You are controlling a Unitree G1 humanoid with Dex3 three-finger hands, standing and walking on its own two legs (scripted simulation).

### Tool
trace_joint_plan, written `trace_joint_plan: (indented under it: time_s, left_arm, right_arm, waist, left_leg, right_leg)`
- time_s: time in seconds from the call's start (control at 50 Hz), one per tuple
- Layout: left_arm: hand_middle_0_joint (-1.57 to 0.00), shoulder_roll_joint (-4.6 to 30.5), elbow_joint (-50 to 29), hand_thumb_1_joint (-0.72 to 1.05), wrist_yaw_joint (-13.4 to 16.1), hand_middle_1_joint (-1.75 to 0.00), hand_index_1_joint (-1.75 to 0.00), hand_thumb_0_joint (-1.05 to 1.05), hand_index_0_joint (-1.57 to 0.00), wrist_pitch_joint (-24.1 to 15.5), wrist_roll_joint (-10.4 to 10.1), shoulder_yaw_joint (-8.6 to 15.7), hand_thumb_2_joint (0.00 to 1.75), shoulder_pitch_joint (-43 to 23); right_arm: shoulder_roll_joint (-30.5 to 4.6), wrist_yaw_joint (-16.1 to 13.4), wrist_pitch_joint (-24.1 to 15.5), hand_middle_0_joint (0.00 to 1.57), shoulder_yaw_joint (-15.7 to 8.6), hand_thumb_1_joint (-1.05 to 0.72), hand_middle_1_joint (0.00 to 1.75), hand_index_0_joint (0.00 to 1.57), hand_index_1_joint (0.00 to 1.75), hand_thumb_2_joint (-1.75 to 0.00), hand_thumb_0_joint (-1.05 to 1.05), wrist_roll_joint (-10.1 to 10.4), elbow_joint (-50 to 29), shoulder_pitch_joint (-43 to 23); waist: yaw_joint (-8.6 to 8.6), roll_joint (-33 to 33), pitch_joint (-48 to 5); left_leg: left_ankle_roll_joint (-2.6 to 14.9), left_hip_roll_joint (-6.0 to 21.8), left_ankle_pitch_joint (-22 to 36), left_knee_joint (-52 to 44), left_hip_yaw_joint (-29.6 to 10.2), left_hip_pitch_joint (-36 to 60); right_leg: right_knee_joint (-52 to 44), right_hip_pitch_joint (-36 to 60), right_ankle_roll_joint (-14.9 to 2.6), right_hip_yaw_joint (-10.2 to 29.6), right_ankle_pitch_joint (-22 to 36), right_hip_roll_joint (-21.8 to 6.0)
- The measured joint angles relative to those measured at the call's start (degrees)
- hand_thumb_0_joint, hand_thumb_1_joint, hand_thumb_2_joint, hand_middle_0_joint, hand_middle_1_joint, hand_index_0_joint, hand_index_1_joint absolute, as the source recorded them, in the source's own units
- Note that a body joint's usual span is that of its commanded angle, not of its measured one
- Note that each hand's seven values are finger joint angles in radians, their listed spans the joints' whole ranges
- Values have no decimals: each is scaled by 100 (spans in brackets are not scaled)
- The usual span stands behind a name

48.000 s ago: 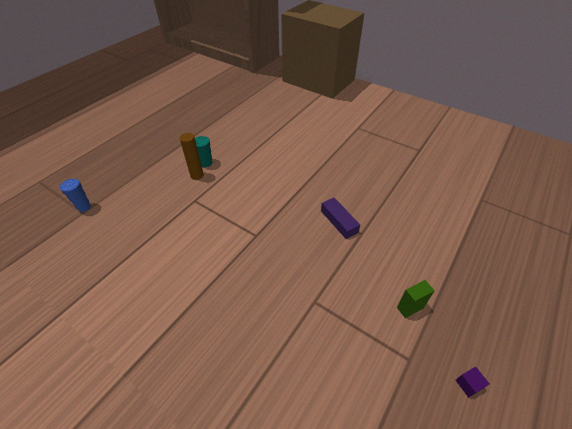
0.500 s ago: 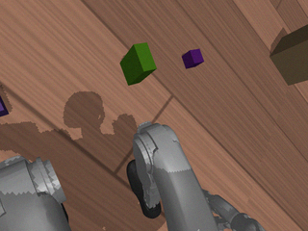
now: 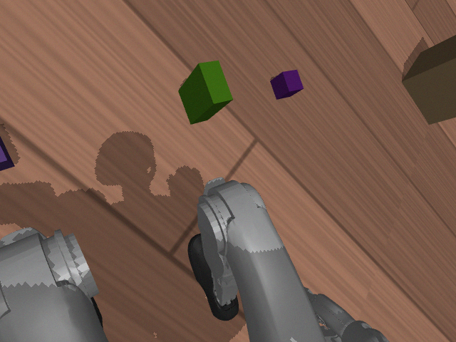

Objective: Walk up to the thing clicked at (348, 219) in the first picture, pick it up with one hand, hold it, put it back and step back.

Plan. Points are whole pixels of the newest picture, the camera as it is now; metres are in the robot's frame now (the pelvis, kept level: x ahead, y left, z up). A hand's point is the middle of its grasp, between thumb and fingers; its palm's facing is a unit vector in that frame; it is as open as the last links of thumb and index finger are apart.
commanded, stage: close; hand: left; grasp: from above
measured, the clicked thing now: out of the picture +0.43 +0.36 -0.27
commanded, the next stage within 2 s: settle in 0.76 s
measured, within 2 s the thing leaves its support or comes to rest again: leaves its support in 1.16 s
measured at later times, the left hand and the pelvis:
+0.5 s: hand out of the picture +0.41 +0.35 -0.24, palm faces -0.40 -0.20 -0.89, open 10.2 cm; pelvis +0.00 +0.00 +0.00, yaw -1 degrees
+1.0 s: hand out of the picture +0.42 +0.35 -0.24, palm faces -0.40 -0.19 -0.90, open 10.0 cm; pelvis +0.00 +0.00 +0.00, yaw +0 degrees
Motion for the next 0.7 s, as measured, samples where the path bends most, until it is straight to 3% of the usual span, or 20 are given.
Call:
trace_joint_plan:
  time_s: [0.04,0.12,0.24,0.28,0.36,0.54,0.7]
  left_arm:
    - [-33,-14,4,-16,118,-87,-86,0,-34,-52,82,82,80,33]
    - [-36,-29,113,-11,342,-86,-84,0,-37,-9,186,-3,79,-29]
    - [-42,-32,277,-3,528,-83,-80,0,-43,212,201,-100,74,-171]
    - [-44,-22,336,0,500,-81,-79,0,-46,284,170,-125,72,-221]
    - [-47,34,378,1,435,-78,-76,0,-49,331,111,47,67,-230]
    - [-53,111,304,2,216,-73,-70,0,-57,270,25,92,58,-204]
    - [-57,109,234,3,194,-69,-65,-1,-61,195,16,67,51,-178]
  right_arm:
    - [-7,-1,17,20,12,-89,30,20,30,-90,1,-4,-11,-14]
    - [-25,-18,18,20,7,-89,30,20,30,-90,0,-36,-20,-65]
    - [-50,-45,-37,20,-17,-89,30,20,30,-90,0,-66,-20,-145]
    - [-65,-41,-69,20,-11,-89,30,20,30,-90,0,-60,-41,-143]
    - [-98,-33,-134,20,-6,-89,30,20,30,-90,0,-48,-76,-109]
    - [-81,2,-121,20,49,-89,30,20,30,-90,0,-57,-69,-10]
    - [-31,10,-56,20,70,-89,30,20,30,-90,0,-86,-74,29]
  waist:
    - [2,-19,-16]
    - [-12,-61,-53]
    - [-56,-73,-76]
    - [-73,-73,-81]
    - [-100,-52,-76]
    - [-113,-16,-55]
    - [-84,4,-65]
  left_leg:
    - [5,9,10,6,-7,4]
    - [26,19,49,24,1,-19]
    - [75,26,103,21,28,-75]
    - [92,29,109,17,39,-90]
    - [108,30,97,22,37,-107]
    - [98,16,51,52,19,-98]
    - [67,10,30,43,13,-101]
  right_leg:
    - [-2,-2,7,-3,23,12]
    - [10,-28,10,6,68,29]
    - [-8,-60,-21,18,112,37]
    - [-16,-68,-23,23,116,37]
    - [-26,-68,-28,18,104,36]
    - [-3,-49,4,9,55,25]
    - [3,-70,-9,3,39,12]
